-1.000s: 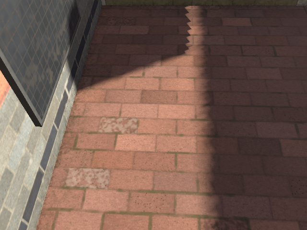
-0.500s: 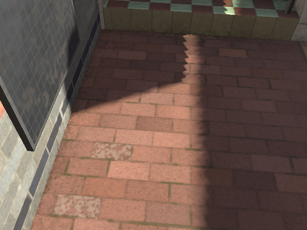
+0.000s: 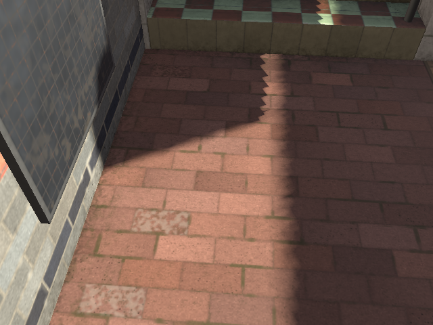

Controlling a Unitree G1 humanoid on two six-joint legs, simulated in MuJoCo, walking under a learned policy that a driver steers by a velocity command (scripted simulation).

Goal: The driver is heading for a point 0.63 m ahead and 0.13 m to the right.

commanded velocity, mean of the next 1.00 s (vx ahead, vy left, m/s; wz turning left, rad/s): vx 0.22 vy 0.00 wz -0.25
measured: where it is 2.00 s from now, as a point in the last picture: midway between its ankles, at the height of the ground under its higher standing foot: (284, 302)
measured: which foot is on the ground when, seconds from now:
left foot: down 0.00-0.00, up 0.02-0.28, down 0.30-0.74, up 0.76-1.00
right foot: down 0.00-0.28, up 0.30-0.74, down 0.76-1.00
